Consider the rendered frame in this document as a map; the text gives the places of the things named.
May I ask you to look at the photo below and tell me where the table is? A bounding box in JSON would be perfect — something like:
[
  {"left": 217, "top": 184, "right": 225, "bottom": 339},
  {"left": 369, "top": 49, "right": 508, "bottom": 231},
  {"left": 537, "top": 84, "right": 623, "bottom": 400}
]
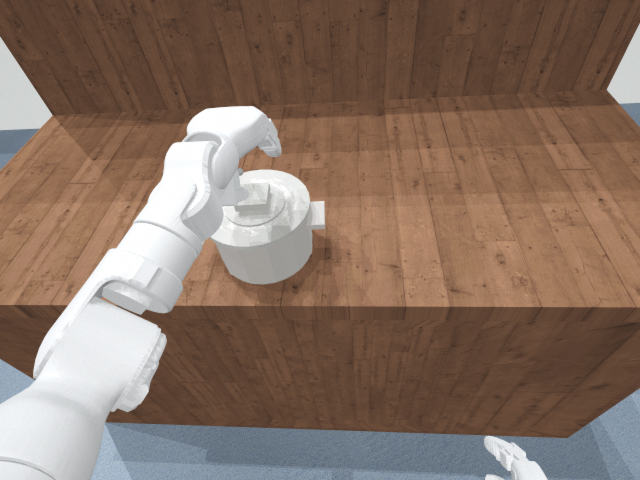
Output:
[{"left": 0, "top": 0, "right": 640, "bottom": 438}]

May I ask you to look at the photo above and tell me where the lid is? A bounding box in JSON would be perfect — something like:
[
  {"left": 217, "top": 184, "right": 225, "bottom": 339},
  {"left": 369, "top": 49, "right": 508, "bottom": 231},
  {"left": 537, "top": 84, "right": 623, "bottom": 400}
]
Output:
[{"left": 210, "top": 170, "right": 311, "bottom": 250}]

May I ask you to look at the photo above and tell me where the robot left upper arm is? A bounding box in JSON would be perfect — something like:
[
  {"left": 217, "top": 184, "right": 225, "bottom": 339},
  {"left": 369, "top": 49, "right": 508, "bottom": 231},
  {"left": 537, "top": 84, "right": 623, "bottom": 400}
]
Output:
[{"left": 0, "top": 296, "right": 167, "bottom": 480}]

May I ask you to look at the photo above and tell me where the robot left forearm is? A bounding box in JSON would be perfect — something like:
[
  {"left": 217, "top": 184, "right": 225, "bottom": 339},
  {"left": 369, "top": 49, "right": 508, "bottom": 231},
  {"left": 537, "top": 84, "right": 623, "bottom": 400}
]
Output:
[{"left": 33, "top": 128, "right": 239, "bottom": 379}]

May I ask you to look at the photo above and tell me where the robot right hand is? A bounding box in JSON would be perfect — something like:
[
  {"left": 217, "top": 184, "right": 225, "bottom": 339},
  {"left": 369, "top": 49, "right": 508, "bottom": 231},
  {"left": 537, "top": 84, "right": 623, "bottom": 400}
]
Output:
[{"left": 484, "top": 436, "right": 548, "bottom": 480}]

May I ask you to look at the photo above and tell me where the knob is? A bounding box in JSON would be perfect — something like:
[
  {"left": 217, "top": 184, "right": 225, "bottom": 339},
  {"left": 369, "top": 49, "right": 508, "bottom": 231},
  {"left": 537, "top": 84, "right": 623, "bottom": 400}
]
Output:
[{"left": 234, "top": 182, "right": 270, "bottom": 212}]

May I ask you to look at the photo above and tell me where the robot left hand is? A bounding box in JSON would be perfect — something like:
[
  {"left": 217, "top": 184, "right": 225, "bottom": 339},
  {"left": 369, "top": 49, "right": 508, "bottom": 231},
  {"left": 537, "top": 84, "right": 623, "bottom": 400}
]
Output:
[{"left": 187, "top": 106, "right": 281, "bottom": 206}]

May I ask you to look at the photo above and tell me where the pot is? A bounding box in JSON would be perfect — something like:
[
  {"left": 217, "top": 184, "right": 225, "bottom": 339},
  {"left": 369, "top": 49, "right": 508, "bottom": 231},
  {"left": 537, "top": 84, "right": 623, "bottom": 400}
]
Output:
[{"left": 215, "top": 201, "right": 325, "bottom": 284}]

